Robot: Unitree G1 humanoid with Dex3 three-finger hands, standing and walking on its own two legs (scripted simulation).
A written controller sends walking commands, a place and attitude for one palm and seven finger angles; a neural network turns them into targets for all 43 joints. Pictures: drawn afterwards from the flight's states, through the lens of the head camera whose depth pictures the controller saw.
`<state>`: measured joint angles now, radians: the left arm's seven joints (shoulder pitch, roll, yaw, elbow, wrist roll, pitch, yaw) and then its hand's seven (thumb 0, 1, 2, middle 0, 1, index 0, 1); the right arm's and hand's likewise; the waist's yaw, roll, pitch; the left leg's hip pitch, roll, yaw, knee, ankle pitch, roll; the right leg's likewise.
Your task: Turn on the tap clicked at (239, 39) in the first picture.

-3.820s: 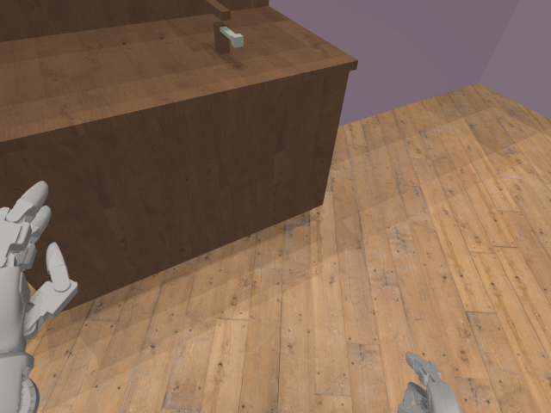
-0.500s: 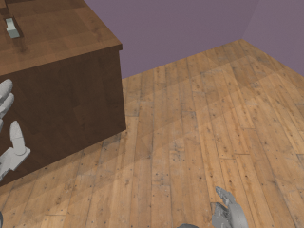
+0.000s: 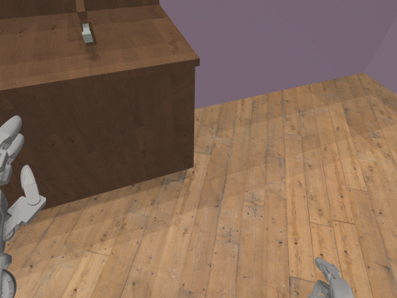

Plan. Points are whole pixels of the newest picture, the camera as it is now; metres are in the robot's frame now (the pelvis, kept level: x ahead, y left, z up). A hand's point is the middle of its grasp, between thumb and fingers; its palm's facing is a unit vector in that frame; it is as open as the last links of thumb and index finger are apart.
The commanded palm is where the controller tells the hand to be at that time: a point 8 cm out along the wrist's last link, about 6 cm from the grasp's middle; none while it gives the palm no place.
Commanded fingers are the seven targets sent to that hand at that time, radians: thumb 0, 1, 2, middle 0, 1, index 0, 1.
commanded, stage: take the last steps up to it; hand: left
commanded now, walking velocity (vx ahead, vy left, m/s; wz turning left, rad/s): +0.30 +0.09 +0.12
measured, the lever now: (87, 36) +0.88 +0.43 +0.10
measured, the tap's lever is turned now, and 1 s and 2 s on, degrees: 0 0 0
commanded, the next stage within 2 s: none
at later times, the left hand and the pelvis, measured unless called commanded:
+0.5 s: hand (40, 199) +0.22 +0.24 +0.17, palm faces +0.43 -0.81 -0.40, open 7.4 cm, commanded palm +0.15 +0.29 +0.18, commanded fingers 0.00 0.90 0.90 -0.20 -0.30 -0.20 -0.30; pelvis +0.00 +0.00 -0.01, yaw +2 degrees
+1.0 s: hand (58, 147) +0.31 +0.25 +0.18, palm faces +0.40 -0.79 -0.47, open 7.4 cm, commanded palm +0.25 +0.30 +0.18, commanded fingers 0.00 0.90 0.90 -0.20 -0.30 -0.20 -0.30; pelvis +0.10 +0.02 +0.00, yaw +2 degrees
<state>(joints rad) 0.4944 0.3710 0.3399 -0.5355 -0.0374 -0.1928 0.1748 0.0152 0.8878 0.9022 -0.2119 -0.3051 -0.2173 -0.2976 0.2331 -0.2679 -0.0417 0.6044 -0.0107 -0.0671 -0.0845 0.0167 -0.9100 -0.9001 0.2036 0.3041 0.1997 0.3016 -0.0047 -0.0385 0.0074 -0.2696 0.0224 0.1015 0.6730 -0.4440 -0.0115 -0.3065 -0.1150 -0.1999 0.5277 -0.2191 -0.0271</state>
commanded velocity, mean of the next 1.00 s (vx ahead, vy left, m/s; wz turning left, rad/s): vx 0.30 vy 0.04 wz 0.02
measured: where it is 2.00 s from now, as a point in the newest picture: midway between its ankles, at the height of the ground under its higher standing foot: (195, 281)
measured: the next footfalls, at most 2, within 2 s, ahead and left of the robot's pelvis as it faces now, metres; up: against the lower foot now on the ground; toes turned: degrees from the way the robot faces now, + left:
left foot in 0.04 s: +0.01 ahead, +0.13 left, +0.00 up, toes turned +7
right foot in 0.40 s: +0.08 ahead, -0.10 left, +0.00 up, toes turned -7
